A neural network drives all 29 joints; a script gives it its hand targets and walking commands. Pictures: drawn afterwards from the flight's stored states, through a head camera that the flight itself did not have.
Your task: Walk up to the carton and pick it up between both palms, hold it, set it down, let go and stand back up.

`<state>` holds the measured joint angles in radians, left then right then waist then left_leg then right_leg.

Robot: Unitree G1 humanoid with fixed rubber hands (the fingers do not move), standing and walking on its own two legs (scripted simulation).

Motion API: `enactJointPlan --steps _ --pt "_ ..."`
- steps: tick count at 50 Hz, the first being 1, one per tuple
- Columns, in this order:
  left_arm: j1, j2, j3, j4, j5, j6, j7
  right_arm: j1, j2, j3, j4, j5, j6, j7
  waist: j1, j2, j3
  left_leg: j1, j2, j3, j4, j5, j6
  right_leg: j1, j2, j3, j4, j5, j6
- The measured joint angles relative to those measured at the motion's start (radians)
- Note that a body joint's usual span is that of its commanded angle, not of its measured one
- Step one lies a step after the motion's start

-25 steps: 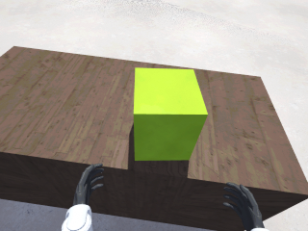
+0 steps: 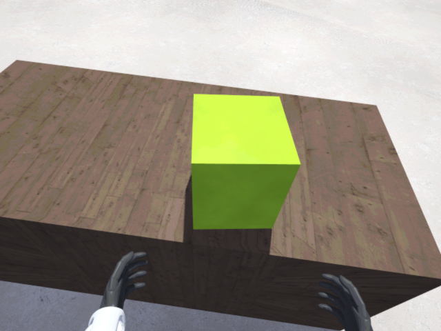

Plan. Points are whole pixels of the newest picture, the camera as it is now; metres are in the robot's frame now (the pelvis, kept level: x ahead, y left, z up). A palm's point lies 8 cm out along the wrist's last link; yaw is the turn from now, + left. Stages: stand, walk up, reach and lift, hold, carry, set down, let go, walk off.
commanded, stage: set down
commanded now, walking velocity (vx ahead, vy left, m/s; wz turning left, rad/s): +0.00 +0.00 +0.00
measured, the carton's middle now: (235, 164) +0.48 +0.00 -0.01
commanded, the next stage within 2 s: let go in 0.62 s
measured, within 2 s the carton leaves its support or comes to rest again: neither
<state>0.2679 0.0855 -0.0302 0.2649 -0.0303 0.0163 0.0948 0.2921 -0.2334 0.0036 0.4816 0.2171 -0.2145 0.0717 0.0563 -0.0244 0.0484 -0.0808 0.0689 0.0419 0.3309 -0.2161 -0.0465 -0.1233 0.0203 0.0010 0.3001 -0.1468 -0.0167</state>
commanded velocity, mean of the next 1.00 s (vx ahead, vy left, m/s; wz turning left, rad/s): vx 0.00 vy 0.00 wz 0.00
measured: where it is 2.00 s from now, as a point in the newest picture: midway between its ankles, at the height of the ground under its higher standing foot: outside the picture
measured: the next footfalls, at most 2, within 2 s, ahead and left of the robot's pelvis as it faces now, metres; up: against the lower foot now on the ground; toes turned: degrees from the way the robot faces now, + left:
none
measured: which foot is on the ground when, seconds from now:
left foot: down 0.00-1.00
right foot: down 0.00-1.00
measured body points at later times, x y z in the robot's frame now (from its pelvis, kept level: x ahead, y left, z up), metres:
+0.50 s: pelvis +0.00 +0.00 +0.00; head +0.02 +0.02 +0.45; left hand +0.17 +0.21 -0.08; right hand +0.18 -0.22 -0.07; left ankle -0.02 +0.14 -0.75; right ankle +0.01 -0.11 -0.75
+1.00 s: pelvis +0.01 +0.00 +0.00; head +0.04 +0.02 +0.45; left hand +0.16 +0.22 -0.09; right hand +0.18 -0.22 -0.10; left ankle -0.02 +0.14 -0.75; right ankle +0.01 -0.11 -0.75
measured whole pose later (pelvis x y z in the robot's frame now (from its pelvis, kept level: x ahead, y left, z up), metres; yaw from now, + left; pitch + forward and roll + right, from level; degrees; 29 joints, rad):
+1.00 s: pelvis +0.01 +0.00 +0.00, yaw +0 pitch -1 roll -1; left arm 0.25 0.16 -0.01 0.41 -0.03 0.11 0.02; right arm 0.16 -0.17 0.00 0.75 0.08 -0.21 0.01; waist 0.06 -0.02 0.08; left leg -0.08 0.07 0.04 0.34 -0.23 -0.05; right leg -0.13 0.02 0.00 0.32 -0.17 -0.01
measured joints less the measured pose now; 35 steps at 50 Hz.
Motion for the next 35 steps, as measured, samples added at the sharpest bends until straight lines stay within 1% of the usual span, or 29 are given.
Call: enactJointPlan --steps 19,35 --pt "0.000 0.043 0.009 0.054 0.000 0.060 -0.037 -0.031 0.032 0.000 0.073 -0.074 0.014 -0.031 0.000 0.002 0.019 0.000 0.000 0.000 0.000 -0.002 0.001 0.000 0.000 0.000 0.000 -0.002 0.000" --pt "0.000 0.071 0.018 0.124 0.000 0.084 -0.069 -0.091 0.056 -0.001 0.203 -0.119 0.014 -0.058 0.000 0.002 0.029 0.003 -0.001 0.000 0.000 -0.010 0.001 0.000 -0.001 0.000 0.008 -0.014 0.003"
